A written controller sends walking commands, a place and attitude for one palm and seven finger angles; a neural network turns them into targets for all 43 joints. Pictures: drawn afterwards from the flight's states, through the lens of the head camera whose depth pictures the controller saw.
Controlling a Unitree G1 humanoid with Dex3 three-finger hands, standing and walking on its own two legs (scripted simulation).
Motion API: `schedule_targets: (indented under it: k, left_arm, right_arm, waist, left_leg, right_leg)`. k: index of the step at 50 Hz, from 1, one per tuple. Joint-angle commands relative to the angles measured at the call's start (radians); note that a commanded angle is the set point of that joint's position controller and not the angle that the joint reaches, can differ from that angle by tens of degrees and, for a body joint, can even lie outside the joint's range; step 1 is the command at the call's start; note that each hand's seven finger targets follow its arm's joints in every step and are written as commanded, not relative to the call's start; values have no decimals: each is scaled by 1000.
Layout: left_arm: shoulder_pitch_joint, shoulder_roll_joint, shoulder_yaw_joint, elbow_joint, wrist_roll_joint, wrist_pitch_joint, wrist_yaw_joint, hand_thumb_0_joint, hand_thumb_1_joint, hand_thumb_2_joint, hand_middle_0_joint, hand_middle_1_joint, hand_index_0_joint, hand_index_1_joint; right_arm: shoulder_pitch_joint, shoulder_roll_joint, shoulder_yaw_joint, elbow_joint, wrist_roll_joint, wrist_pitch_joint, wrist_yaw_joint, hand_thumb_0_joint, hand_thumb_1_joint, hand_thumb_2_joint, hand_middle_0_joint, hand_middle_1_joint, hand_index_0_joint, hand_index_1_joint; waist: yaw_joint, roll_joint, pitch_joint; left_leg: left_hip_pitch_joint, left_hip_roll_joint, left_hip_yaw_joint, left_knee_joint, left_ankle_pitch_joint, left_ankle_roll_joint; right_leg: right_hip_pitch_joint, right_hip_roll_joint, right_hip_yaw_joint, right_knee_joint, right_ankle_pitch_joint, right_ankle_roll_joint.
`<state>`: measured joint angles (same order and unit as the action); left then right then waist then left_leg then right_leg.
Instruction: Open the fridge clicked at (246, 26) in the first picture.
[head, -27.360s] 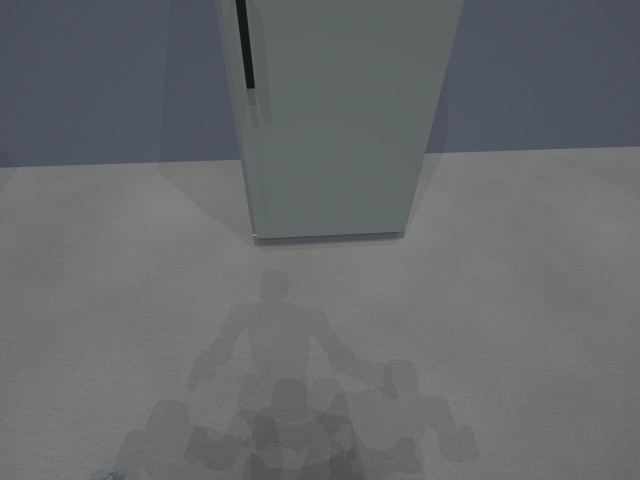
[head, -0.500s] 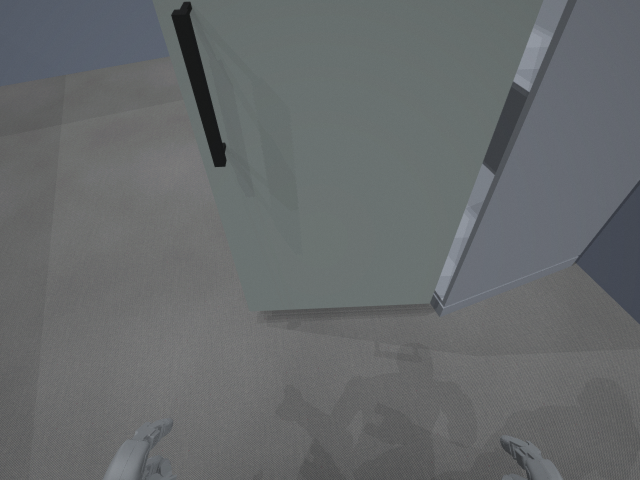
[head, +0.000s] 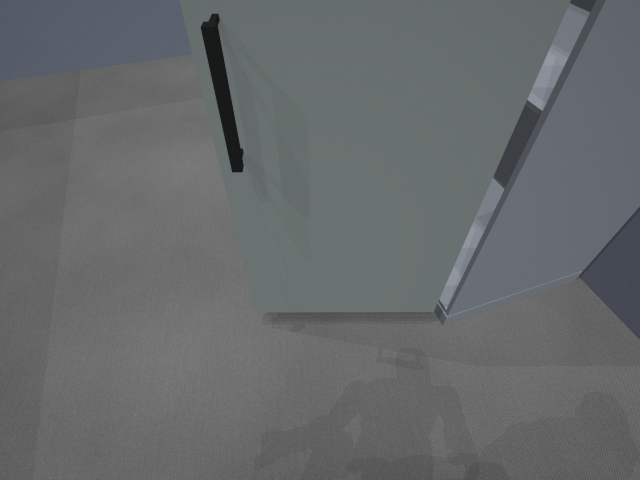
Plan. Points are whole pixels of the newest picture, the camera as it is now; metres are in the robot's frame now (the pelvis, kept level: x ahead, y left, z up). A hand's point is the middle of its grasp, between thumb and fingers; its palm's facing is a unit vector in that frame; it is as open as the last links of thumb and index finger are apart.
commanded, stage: let the arm hang, fingers relaxed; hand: left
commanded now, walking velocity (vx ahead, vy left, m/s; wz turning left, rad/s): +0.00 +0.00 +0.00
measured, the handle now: (227, 101) +0.69 +0.21 +0.11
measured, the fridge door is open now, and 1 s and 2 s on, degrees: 71 71 71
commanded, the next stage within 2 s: look to check the result in 0.38 s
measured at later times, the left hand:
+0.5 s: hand out of the picture +0.10 +0.24 -0.16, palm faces -0.05 -0.95 -0.31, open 7.4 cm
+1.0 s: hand out of the picture +0.10 +0.24 -0.16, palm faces -0.04 -0.94 -0.33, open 7.4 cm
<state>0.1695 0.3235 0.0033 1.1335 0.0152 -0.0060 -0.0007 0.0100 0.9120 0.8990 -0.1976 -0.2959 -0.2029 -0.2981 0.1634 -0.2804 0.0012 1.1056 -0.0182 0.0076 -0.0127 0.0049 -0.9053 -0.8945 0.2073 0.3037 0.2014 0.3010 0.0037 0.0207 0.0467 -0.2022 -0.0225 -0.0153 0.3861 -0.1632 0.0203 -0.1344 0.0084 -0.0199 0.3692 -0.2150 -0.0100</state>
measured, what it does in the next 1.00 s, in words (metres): stands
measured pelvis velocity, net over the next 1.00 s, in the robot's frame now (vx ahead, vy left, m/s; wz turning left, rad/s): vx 0.03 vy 0.00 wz -0.01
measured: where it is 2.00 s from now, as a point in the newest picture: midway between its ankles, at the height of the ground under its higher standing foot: outside the picture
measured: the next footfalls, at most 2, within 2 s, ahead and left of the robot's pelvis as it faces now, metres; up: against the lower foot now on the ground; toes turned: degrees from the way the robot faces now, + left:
none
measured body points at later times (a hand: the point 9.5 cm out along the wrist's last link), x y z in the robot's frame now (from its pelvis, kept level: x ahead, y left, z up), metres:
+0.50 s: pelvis +0.02 +0.01 +0.00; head +0.03 +0.01 +0.45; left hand +0.11 +0.29 -0.13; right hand +0.09 -0.29 -0.13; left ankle +0.03 +0.10 -0.75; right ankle -0.01 -0.11 -0.75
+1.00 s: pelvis +0.03 +0.00 +0.00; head +0.05 +0.00 +0.45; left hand +0.11 +0.29 -0.13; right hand +0.11 -0.29 -0.13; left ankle +0.03 +0.10 -0.75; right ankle -0.01 -0.11 -0.75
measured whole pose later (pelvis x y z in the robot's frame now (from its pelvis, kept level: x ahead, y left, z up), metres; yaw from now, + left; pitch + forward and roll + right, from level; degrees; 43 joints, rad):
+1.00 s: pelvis +0.03 +0.00 +0.00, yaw -1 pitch -1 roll +0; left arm 0.12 0.33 0.00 1.13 0.02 -0.02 0.00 0.01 0.91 0.90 -0.20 -0.30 -0.20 -0.30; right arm 0.09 -0.33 0.00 1.12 -0.01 -0.01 -0.01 0.00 -0.90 -0.89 0.21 0.30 0.20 0.30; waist 0.00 0.00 0.04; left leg -0.13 -0.03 -0.01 0.30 -0.17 0.02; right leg -0.07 0.00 -0.01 0.30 -0.22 -0.01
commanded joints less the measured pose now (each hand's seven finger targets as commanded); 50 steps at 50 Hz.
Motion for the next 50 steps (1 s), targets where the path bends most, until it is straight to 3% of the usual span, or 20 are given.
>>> schedule_targets:
  k: [1, 8, 12, 16, 26, 32, 41, 44, 50]
  left_arm:
    - [-45, 166, 29, -55, -4, -20, 8, 0, 900, 900, -200, -300, -200, -300]
    - [-75, 184, 31, -67, -4, -27, 10, 0, 900, 900, -200, -300, -200, -300]
    - [-88, 194, 35, -72, -2, -28, 10, 0, 900, 900, -200, -300, -200, -300]
    - [-101, 192, 34, -71, -3, -26, 9, 0, 900, 900, -200, -300, -200, -300]
    - [-96, 199, 34, -66, -5, -29, 10, 0, 900, 900, -200, -300, -200, -300]
    - [-84, 202, 34, -63, -4, -30, 11, 0, 900, 900, -200, -300, -200, -300]
    - [-82, 202, 32, -58, -6, -31, 13, 0, 900, 900, -200, -300, -200, -300]
    - [-82, 204, 33, -61, -6, -33, 15, 0, 900, 900, -200, -300, -200, -300]
    - [-85, 203, 34, -63, -5, -32, 16, 0, 900, 900, -200, -300, -200, -300]
  right_arm:
    - [-45, -212, -42, -50, -2, -24, -8, 0, -900, -900, 200, 300, 200, 300]
    - [-70, -226, -40, -46, -1, -35, -5, 0, -900, -900, 200, 300, 200, 300]
    - [-80, -239, -40, -48, 1, -37, -4, 0, -900, -900, 200, 300, 200, 300]
    - [-92, -245, -38, -45, 0, -36, -4, 0, -900, -900, 200, 300, 200, 300]
    - [-96, -256, -38, -47, 3, -37, -7, 0, -900, -900, 200, 300, 200, 300]
    - [-98, -258, -40, -49, 5, -34, -8, 0, -900, -900, 200, 300, 200, 300]
    - [-106, -255, -40, -43, 4, -33, -8, 0, -900, -900, 200, 300, 200, 300]
    - [-103, -255, -41, -44, 5, -35, -9, 0, -900, -900, 200, 300, 200, 300]
    - [-108, -255, -42, -46, 5, -34, -9, 0, -900, -900, 200, 300, 200, 300]
  waist:
    - [-2, -45, -28]
    - [-2, -24, -81]
    - [0, -32, -72]
    - [-5, -3, -61]
    - [-10, 0, -88]
    - [-10, -29, -92]
    - [-10, -26, -85]
    - [-11, -28, -113]
    - [-10, -24, -86]
  left_leg:
    - [21, 128, -127, -95, 9, 22]
    - [60, 135, -118, -97, 128, 18]
    - [63, 136, -121, -106, 145, 17]
    - [67, 135, -122, -118, 129, 13]
    - [110, 139, -115, -106, 195, 11]
    - [127, 139, -110, -97, 202, 12]
    - [133, 140, -106, -98, 215, 10]
    - [149, 143, -102, -91, 249, 10]
    - [139, 142, -100, -96, 244, 7]
  right_leg:
    - [-36, -117, 113, -97, -30, -39]
    - [6, -127, 111, -81, 79, -33]
    - [13, -125, 108, -87, 83, -28]
    - [12, -127, 110, -96, 72, -28]
    - [32, -134, 109, -102, 137, -27]
    - [29, -135, 110, -110, 157, -28]
    - [37, -140, 109, -109, 193, -28]
    - [55, -143, 107, -101, 234, -28]
    - [51, -142, 110, -106, 236, -28]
